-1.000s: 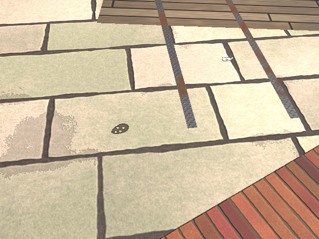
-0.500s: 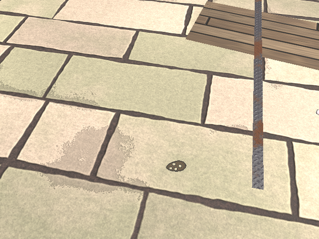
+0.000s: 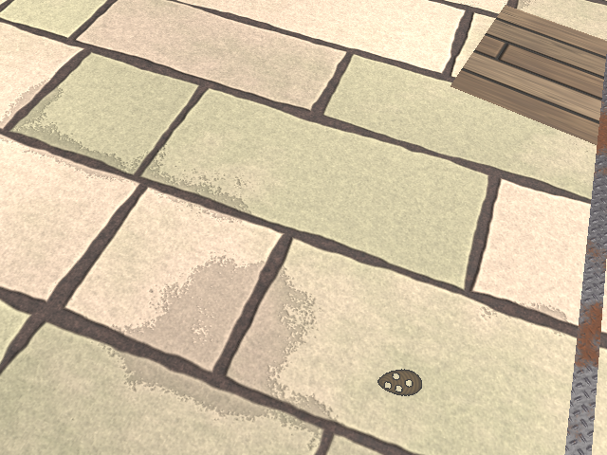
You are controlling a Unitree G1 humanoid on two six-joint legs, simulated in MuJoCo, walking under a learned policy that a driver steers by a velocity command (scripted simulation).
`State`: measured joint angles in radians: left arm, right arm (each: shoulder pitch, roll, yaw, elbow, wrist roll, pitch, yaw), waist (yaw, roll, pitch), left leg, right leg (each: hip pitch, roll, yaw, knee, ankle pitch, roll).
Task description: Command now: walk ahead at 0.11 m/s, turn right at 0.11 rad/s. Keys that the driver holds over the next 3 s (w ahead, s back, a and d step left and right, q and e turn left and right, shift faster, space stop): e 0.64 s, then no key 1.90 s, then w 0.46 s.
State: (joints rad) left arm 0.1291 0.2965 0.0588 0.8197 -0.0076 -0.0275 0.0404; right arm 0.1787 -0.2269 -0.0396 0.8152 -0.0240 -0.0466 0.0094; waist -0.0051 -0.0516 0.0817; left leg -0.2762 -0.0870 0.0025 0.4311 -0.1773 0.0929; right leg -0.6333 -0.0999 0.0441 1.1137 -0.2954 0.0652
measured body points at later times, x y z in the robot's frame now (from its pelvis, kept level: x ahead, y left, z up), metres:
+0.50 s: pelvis +0.08 -0.05 +0.00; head +0.13 -0.09 +0.45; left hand +0.28 +0.20 -0.09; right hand +0.17 -0.37 -0.12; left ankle +0.13 +0.10 -0.66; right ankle +0.07 -0.14 -0.74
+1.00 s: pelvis +0.13 -0.02 +0.00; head +0.17 -0.01 +0.45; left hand +0.38 +0.17 -0.12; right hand +0.12 -0.31 -0.11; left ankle +0.19 +0.09 -0.74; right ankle +0.04 -0.14 -0.71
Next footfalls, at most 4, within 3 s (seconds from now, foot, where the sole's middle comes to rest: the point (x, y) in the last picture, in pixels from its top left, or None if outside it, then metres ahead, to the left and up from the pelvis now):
0.30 right None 0.11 -0.14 -0.78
0.76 left None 0.22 0.07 -0.78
1.06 right None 0.09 -0.16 -0.78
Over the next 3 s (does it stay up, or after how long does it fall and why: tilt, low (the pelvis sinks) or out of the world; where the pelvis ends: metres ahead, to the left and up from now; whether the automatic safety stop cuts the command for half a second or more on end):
stays up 0.24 -0.05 0.01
